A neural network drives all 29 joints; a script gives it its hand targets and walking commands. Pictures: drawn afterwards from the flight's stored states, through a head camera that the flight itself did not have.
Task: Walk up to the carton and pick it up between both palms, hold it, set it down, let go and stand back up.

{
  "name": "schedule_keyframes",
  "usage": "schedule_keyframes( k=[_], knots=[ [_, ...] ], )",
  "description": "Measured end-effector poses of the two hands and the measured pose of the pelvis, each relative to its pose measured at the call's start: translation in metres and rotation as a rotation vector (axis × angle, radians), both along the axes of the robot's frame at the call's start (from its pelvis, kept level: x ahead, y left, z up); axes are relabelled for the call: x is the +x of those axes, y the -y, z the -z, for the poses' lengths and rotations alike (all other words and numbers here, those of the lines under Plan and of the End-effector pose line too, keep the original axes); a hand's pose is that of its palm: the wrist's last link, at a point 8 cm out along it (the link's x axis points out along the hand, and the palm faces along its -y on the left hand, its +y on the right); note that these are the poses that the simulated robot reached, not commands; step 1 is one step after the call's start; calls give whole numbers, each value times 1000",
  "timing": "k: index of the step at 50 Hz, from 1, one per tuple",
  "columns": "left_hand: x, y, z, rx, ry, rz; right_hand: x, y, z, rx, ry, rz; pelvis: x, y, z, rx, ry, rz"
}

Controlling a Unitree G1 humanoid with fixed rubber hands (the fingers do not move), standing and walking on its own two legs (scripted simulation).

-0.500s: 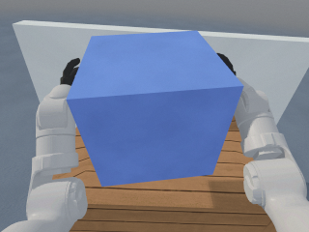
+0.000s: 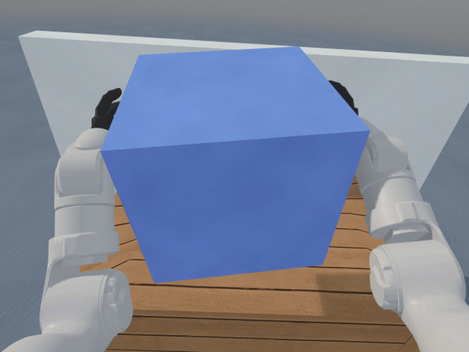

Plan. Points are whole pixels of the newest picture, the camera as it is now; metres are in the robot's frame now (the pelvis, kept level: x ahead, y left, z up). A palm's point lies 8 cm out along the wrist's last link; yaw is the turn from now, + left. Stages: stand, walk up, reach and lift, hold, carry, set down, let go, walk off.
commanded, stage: hold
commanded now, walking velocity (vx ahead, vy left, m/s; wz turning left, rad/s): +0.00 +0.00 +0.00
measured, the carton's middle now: (230, 159) +0.37 +0.01 +0.21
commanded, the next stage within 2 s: set down in 0.04 s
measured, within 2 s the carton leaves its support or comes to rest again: neither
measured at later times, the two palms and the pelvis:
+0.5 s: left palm (110, 130) +0.38 +0.20 +0.25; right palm (335, 128) +0.40 -0.18 +0.26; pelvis +0.01 +0.00 +0.00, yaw +0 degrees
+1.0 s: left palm (116, 152) +0.37 +0.20 +0.22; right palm (335, 157) +0.38 -0.18 +0.21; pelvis +0.01 +0.00 +0.00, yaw +0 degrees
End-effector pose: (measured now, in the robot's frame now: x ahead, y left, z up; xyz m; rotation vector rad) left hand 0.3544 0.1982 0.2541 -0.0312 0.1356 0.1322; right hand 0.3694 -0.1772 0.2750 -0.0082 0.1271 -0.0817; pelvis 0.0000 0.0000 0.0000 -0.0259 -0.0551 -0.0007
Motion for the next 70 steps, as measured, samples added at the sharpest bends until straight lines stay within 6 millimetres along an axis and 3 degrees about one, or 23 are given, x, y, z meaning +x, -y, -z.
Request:
schedule_keyframes(
  k=[6,15,27,34,48,53,57,65,70],
  knots=[
    [0,0,-3,-3,8,-1,0,0,-1,0,7,0,0,0,0,0,0,0],
    [7,-1,-27,-35,127,5,5,1,-11,19,123,-4,2,0,0,0,-1,0],
    [34,-1,9,10,92,28,29,1,24,27,100,2,18,0,0,1,5,-1],
    [40,1,28,46,75,43,29,4,51,35,86,19,26,-2,-1,-2,15,-2],
    [21,4,35,15,89,45,9,6,60,37,102,30,13,-3,0,-1,38,-3],
    [21,2,50,-15,45,56,5,5,74,15,60,32,9,-3,0,1,42,-4],
    [26,1,61,-18,23,61,8,4,85,8,39,33,10,-4,-1,1,40,-4],
    [48,2,62,16,55,76,26,6,86,-1,73,40,22,-5,-1,1,19,-4],
    [62,3,76,14,25,85,37,7,99,-8,43,48,33,-6,-1,1,5,-4]
  ],
)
